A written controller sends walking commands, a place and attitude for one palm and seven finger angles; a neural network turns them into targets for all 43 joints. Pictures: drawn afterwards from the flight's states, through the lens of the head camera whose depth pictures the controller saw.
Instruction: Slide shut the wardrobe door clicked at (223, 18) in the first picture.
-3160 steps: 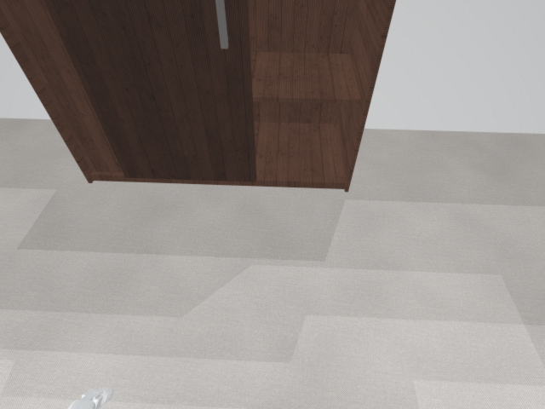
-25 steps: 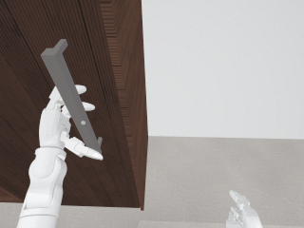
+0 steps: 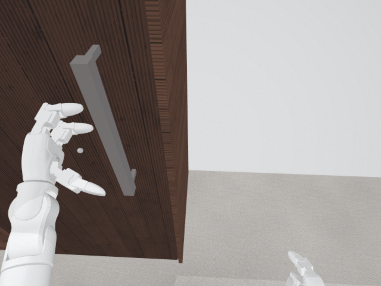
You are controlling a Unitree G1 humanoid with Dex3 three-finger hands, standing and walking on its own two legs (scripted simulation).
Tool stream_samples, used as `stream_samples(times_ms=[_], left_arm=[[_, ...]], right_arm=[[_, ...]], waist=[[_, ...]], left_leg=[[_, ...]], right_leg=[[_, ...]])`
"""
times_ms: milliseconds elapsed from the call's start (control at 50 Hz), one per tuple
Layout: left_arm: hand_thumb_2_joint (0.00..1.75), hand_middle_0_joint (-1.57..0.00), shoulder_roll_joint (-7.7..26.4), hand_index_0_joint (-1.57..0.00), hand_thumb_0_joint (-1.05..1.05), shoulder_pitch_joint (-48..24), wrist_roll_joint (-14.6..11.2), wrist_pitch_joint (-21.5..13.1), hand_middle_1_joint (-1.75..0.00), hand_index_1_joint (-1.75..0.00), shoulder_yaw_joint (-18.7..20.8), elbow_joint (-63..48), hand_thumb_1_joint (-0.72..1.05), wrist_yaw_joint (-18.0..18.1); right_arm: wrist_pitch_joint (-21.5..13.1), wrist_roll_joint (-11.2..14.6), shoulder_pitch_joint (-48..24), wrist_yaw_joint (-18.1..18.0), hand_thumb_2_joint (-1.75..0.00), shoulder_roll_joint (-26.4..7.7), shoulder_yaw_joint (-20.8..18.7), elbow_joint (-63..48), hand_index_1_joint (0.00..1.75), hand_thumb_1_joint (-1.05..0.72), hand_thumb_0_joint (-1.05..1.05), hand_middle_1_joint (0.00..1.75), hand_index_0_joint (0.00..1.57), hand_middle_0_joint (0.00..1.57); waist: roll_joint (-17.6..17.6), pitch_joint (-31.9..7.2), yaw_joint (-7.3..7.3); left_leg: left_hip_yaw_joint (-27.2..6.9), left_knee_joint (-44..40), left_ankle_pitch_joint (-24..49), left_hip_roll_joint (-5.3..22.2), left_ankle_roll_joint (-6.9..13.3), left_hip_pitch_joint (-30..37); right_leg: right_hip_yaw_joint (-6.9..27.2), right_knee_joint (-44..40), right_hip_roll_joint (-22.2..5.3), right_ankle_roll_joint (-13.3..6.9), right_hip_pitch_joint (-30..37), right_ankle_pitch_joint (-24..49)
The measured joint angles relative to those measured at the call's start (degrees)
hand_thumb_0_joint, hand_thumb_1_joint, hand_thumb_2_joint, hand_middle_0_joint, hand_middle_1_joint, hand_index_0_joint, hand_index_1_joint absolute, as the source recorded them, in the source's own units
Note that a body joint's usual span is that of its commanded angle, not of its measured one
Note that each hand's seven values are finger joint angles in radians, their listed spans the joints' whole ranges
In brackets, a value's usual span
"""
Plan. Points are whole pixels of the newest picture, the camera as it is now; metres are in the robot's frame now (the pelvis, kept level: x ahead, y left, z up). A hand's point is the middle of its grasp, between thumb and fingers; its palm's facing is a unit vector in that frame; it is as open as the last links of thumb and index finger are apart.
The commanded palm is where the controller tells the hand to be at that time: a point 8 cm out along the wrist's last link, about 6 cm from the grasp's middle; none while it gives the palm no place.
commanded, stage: slip the hand off the handle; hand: left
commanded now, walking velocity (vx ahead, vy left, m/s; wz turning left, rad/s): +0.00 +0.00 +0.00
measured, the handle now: (115, 135) +0.34 +0.19 +0.16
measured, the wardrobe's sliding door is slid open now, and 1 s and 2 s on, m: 0.00 0.00 0.00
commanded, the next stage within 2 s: draw the hand back to the body in 0.68 s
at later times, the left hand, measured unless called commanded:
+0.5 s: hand (64, 191) +0.21 +0.23 +0.16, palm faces +0.25 -0.96 -0.14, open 14.7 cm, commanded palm +0.17 +0.27 +0.17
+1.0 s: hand (64, 203) +0.20 +0.23 +0.15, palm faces +0.12 -0.99 -0.11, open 14.7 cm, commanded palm +0.15 +0.28 +0.17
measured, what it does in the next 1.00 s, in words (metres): stands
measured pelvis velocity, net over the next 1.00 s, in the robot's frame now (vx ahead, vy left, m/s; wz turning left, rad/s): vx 0.02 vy -0.01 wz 0.02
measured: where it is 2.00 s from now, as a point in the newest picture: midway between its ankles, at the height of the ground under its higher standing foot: outside the picture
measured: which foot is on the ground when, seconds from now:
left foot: down 0.00-1.00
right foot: down 0.00-1.00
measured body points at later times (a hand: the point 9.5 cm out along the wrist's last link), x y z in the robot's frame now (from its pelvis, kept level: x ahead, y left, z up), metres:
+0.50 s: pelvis +0.00 -0.01 +0.00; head -0.02 -0.02 +0.45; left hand +0.19 +0.28 +0.17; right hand +0.20 -0.22 -0.07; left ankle +0.00 +0.10 -0.73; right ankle +0.01 -0.11 -0.73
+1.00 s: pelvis +0.02 -0.01 +0.00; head -0.02 -0.03 +0.45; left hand +0.19 +0.28 +0.16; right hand +0.21 -0.22 -0.06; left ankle +0.00 +0.10 -0.73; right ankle +0.01 -0.11 -0.73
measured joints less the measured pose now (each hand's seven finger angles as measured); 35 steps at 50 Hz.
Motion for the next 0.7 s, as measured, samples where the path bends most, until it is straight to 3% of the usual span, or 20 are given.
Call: stream_samples(times_ms=[120, 240, 500, 700], left_arm=[[0.20, -0.34, -0.29, -0.25, -0.02, 1.32, -0.94, 0.95, -1.22, -1.15, 0.26, -0.67, -0.56, -0.24], [0.20, -0.29, -1.64, -0.25, -0.02, 9.76, -1.03, 0.94, -1.18, -1.15, -0.57, -7.32, -0.55, -0.19], [0.20, -0.26, -2.05, -0.25, -0.02, 20.42, -2.56, 1.14, -1.15, -1.15, -0.25, -18.07, -0.56, -0.70], [0.20, -0.26, -0.78, -0.25, -0.02, 26.17, -4.70, 1.13, -1.15, -1.15, 1.23, -20.95, -0.55, -2.91]], right_arm=[[-1.16, 0.06, 0.40, 0.07, -0.90, -0.44, -0.47, -0.28, 0.30, -0.90, 0.01, 0.30, 0.20, 0.20], [-1.97, -0.43, 0.39, 1.29, -0.90, 0.26, -0.42, -1.56, 0.30, -0.90, 0.01, 0.30, 0.20, 0.20], [-3.61, -0.48, -1.56, 1.24, -0.90, 0.30, 0.15, -2.56, 0.30, -0.90, 0.01, 0.30, 0.20, 0.20], [-4.31, -0.45, -1.57, 0.98, -0.90, 1.15, 0.54, -2.44, 0.30, -0.90, 0.01, 0.30, 0.20, 0.20]], waist=[[0.49, -0.60, -0.34], [0.43, -2.06, -0.48], [1.01, -1.73, 1.72], [0.72, -2.08, 1.48]], left_leg=[[0.40, -0.34, 0.24, -0.02, 0.07, -0.10], [1.28, -0.81, -0.09, 0.20, 0.02, 0.91], [-0.85, 0.60, -0.48, 0.33, -0.41, 1.08], [-1.40, 1.24, -1.01, 0.74, -0.81, 0.66]], right_leg=[[0.40, -0.17, -0.01, 0.08, -0.32, 0.30], [1.30, 0.02, 0.22, 0.07, 0.05, -0.04], [-0.84, 0.07, 0.33, -0.39, 1.55, -0.48], [-1.38, 0.28, 0.75, -0.77, 1.43, -0.91]])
